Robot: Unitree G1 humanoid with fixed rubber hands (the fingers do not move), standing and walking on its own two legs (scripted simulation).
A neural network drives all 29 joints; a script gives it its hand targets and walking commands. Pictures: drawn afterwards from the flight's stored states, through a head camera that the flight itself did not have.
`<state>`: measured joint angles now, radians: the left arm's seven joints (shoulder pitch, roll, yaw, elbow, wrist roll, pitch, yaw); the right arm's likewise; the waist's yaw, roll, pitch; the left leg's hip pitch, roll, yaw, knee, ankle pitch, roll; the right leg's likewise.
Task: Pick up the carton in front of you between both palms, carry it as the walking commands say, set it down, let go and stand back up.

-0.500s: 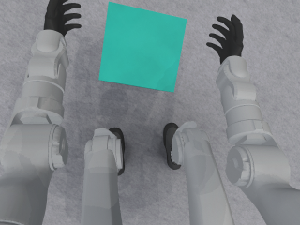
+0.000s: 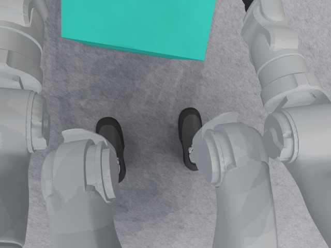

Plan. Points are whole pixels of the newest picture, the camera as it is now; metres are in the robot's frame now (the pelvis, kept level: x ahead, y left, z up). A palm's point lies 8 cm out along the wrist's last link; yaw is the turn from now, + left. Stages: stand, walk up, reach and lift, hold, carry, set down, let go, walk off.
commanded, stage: reach and lift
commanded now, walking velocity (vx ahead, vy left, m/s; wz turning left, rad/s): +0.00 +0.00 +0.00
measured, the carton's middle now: out of the picture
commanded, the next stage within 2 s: none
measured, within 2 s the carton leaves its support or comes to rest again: leaves its support in 0.74 s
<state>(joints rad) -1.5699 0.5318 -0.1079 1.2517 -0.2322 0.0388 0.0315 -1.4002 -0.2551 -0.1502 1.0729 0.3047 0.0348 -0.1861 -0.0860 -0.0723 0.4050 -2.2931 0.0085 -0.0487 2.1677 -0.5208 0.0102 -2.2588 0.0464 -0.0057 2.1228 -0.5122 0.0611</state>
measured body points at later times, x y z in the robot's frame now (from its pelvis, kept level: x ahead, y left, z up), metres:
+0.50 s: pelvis +0.00 +0.00 +0.00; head +0.37 +0.05 +0.25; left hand +0.58 +0.17 -0.19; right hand +0.54 -0.14 -0.17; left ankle +0.12 +0.12 -0.34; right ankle +0.13 -0.13 -0.34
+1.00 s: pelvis +0.01 -0.01 +0.02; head +0.31 +0.06 +0.35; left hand +0.54 +0.18 -0.09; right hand +0.53 -0.12 -0.07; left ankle +0.12 +0.12 -0.34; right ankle +0.13 -0.13 -0.34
